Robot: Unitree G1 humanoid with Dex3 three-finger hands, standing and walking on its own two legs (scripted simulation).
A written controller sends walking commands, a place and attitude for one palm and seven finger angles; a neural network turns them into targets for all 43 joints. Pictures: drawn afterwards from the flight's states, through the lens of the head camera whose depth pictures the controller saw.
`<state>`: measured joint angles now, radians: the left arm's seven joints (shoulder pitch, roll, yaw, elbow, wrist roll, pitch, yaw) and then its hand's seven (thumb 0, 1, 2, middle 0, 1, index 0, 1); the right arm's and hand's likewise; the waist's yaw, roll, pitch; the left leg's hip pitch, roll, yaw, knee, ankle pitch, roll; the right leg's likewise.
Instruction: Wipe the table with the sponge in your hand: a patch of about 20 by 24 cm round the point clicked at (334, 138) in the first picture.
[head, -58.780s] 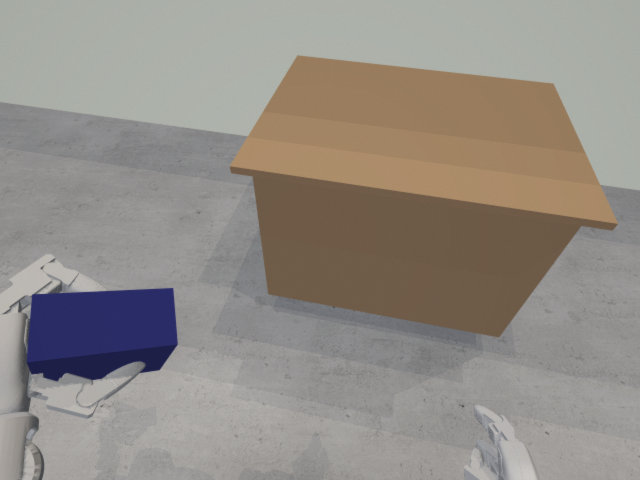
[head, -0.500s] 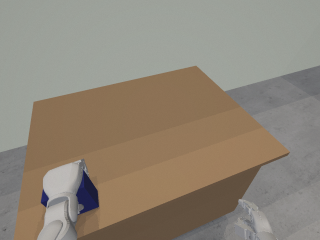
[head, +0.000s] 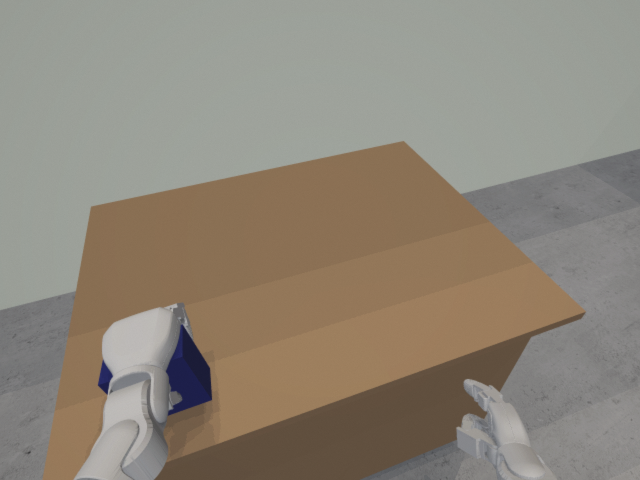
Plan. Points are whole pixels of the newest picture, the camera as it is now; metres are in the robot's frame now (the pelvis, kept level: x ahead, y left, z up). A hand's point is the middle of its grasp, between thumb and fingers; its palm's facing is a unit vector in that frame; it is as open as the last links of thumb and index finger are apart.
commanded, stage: lift the sponge slowly off the table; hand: left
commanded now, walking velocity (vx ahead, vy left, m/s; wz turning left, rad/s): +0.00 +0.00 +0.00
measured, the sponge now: (165, 382) +0.23 +0.27 -0.02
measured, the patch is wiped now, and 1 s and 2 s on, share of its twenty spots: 1.00 1.00 1.00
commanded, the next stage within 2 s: bring the sponge back beside the body in 1.06 s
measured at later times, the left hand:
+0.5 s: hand (153, 343) +0.25 +0.27 +0.05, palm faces +0.00 -0.14 -0.99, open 9.7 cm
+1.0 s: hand (139, 327) +0.25 +0.28 +0.08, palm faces +0.05 -0.14 -0.99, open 9.7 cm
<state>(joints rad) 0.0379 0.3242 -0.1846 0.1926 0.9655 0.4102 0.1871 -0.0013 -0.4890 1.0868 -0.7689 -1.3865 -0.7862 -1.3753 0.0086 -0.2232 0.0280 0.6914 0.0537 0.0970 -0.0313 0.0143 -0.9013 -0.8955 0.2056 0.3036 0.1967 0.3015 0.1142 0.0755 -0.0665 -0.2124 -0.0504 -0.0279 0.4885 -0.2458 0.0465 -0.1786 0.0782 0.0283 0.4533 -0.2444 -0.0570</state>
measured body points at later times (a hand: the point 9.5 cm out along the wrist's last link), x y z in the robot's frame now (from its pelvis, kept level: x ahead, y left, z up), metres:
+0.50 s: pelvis +0.01 -0.01 +0.00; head -0.03 -0.04 +0.45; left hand +0.24 +0.27 +0.11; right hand +0.24 -0.23 -0.07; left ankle +0.01 +0.09 -0.74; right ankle +0.00 -0.09 -0.74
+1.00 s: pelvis +0.00 +0.00 +0.01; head -0.03 -0.03 +0.45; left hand +0.24 +0.28 +0.14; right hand +0.27 -0.19 -0.06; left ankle +0.01 +0.09 -0.74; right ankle +0.00 -0.09 -0.74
